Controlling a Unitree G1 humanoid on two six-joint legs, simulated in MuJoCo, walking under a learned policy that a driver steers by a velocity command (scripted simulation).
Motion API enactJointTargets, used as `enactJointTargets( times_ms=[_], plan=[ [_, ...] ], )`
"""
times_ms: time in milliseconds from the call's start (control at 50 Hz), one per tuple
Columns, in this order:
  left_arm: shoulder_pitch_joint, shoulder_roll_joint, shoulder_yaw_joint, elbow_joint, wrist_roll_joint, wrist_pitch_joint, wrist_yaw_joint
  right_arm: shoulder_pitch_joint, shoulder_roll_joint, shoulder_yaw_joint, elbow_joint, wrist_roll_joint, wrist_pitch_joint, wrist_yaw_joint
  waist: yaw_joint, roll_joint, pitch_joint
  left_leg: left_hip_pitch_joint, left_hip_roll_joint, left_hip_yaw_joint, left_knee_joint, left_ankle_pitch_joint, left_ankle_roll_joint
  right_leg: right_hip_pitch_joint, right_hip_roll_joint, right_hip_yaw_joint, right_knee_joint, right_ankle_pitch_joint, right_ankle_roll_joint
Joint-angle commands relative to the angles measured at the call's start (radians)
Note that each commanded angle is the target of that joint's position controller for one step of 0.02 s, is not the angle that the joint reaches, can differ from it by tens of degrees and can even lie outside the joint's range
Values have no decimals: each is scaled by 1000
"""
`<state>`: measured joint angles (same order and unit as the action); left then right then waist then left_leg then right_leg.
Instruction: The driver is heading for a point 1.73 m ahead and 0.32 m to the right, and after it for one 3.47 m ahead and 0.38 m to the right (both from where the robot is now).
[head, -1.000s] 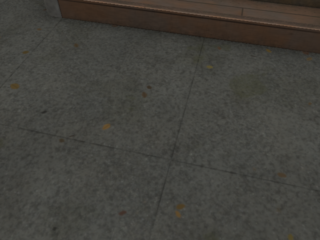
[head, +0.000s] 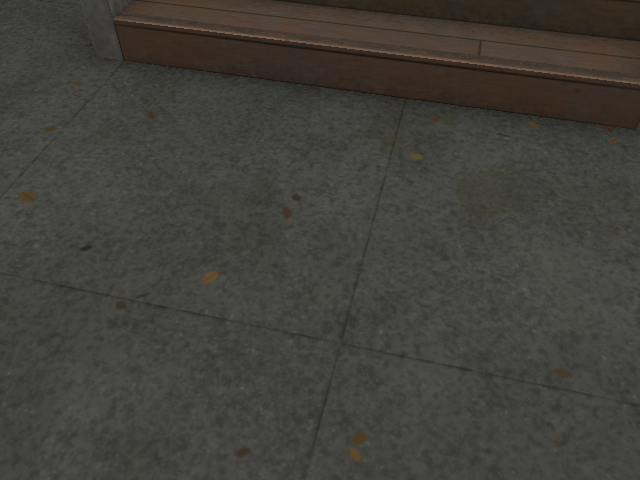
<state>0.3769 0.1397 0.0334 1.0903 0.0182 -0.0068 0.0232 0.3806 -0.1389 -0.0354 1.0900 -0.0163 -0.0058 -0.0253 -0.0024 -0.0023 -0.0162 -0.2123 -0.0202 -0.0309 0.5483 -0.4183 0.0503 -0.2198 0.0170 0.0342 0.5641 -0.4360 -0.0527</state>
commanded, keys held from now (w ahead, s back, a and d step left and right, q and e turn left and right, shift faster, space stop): w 1.00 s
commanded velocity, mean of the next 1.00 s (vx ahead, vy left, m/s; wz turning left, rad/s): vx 0.45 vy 0.00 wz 0.00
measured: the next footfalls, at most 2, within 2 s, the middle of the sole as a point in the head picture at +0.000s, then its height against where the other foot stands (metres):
left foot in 0.50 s outside the picture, level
right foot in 1.06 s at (377, 412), level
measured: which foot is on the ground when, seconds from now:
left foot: down 0.00-0.14, up 0.16-0.48, down 0.50-1.00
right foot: down 0.00-0.50, up 0.52-1.00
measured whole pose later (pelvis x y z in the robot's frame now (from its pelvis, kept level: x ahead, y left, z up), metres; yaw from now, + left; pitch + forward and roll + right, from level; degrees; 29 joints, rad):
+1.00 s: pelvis +0.49 +0.00 +0.00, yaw +0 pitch +1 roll +1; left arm -0.01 0.17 0.03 0.88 0.02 -0.05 -0.03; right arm 0.51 -0.15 -0.02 1.09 -0.02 -0.10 -0.01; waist -0.08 -0.01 0.06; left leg 0.13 -0.09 0.07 0.19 -0.34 0.08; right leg -0.57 -0.04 -0.09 0.59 -0.06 -0.08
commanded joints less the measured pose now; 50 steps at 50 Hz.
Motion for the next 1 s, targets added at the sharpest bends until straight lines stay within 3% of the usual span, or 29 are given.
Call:
enactJointTargets(
  times_ms=[20,60,100,120,140,160,180,200,220,240,320,380,400,440,460,480,500,520,540,560,580,640,700,780,880,940,1000],
  plan=[
    [-41,58,10,-71,0,-32,-10,82,-119,-27,-22,5,-21,2,-33,84,161,-2,137,-254,-253,-328,109,-192,-7,35,-51,-137,-34],
    [-69,32,4,-96,9,-53,-20,121,-156,-44,-5,4,-26,1,-40,171,178,46,234,-385,-342,-359,162,-227,22,-67,58,2,-24],
    [-34,36,5,-95,7,-74,-26,87,-155,-48,-17,5,-29,5,-9,136,199,-65,231,-370,-318,-319,168,-101,16,-71,-13,6,-40],
    [72,34,7,-66,0,-85,-28,18,-151,-47,-38,6,-32,6,53,119,195,-177,192,-312,-250,-277,147,51,9,-43,-89,5,-56],
    [215,73,18,-25,-4,-94,-22,-109,-118,-37,-90,13,-44,7,133,-4,203,-343,95,-169,-80,-156,94,223,-63,118,-207,-69,-91],
    [369,178,50,29,-5,-97,-13,-174,-53,-23,-139,11,-66,16,177,-273,189,-555,-39,56,274,-31,39,425,-249,442,-357,-100,-155],
    [411,187,54,45,-2,-89,-10,-212,-109,-34,-159,-27,-79,23,172,-231,220,-698,-8,77,459,-96,42,465,-371,553,-353,158,-194],
    [351,150,43,23,10,-85,-9,-207,-112,-38,-147,-36,-83,29,133,-98,206,-703,35,48,549,-63,47,445,-354,478,-312,305,-196],
    [290,138,36,3,20,-84,-10,-193,-91,-35,-141,-24,-87,38,99,-62,174,-685,53,42,585,-10,45,422,-329,416,-310,374,-187],
    [248,128,29,-8,22,-86,-10,-206,-87,-35,-149,-15,-88,48,76,-58,162,-672,69,44,585,32,41,400,-304,355,-328,406,-176],
    [193,95,4,-9,2,-102,-3,-296,-65,-24,-201,-13,-62,65,33,-98,163,-576,44,112,427,165,15,286,-211,159,-382,638,-136],
    [148,124,0,-12,-2,-109,0,-383,-49,-8,-246,-4,-50,70,14,-120,174,-350,8,154,157,267,27,143,-176,65,-410,722,-113],
    [152,140,1,-8,-5,-112,-1,-376,-64,-10,-247,-2,-45,65,7,-133,158,-257,-14,177,121,280,42,123,-187,56,-402,807,-113],
    [150,161,2,-1,-10,-118,0,-274,-119,-30,-219,2,-44,48,-49,-126,94,-84,-52,178,83,305,76,148,-205,30,-268,1062,-94],
    [140,174,4,0,-11,-116,2,-155,-144,-44,-179,3,-49,40,-104,-104,30,39,-69,171,41,323,93,164,-196,7,-119,1132,-78],
    [134,186,6,-2,-9,-111,1,-19,-167,-58,-128,-1,-53,31,-160,-84,-39,199,-60,155,-12,320,107,123,-168,-12,72,1071,-63],
    [155,155,-1,-14,-5,-107,-5,105,-233,-77,-102,-24,-60,23,-192,-9,-115,379,109,-30,-46,123,135,-33,-118,-39,350,766,-58],
    [284,7,-25,-28,-25,-99,-15,127,-312,-87,-111,-46,-63,30,-100,205,-235,540,420,-545,-156,-19,265,-286,36,-57,761,-59,-30],
    [213,108,2,-36,-12,-95,-21,63,-283,-83,-112,-1,-54,40,-110,125,-193,439,405,-736,-334,-181,289,-390,35,33,851,-16,-49],
    [97,136,10,-82,-6,-93,-24,-70,-227,-65,-135,7,-59,40,-57,80,-22,290,380,-565,-352,-200,255,-442,-35,22,827,102,-59],
    [39,133,11,-94,2,-97,-28,-128,-171,-50,-144,8,-72,45,-41,19,38,161,337,-449,-372,-45,231,-404,-66,17,770,168,-62],
    [69,78,10,-83,21,-67,-40,-92,-101,-22,-100,1,-98,35,37,24,60,6,245,-226,-394,248,179,-272,-110,13,647,182,-39],
    [-9,75,13,-114,23,-46,-47,-16,-123,-18,-72,3,-110,28,44,37,90,4,218,-136,-421,356,179,-334,-122,-23,558,222,-17],
    [-219,88,13,-187,16,-38,-55,69,-128,-9,-57,6,-108,27,2,33,132,70,195,-80,-450,434,164,-462,-132,-64,367,367,13],
    [-394,74,1,-240,1,-43,-59,167,-127,0,-33,6,-110,20,-50,58,131,178,183,-25,-421,609,131,-428,-82,-116,124,470,13],
    [-460,84,2,-267,0,-49,-58,205,-136,0,-15,-4,-105,11,-65,65,140,288,214,-25,-378,702,143,-437,-62,-126,52,426,-9],
    [-411,104,12,-265,1,-62,-49,174,-157,-5,-11,-11,-102,3,-19,78,112,343,233,-1,-263,973,132,-317,-15,-144,-13,310,-56]
  ],
)
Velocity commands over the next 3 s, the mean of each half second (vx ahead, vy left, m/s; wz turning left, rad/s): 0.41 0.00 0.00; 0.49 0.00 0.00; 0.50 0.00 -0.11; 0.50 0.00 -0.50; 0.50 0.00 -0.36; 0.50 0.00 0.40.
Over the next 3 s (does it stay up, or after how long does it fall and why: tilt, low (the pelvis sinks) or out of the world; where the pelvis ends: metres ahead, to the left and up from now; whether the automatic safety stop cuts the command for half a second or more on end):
stays up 1.51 -0.27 0.01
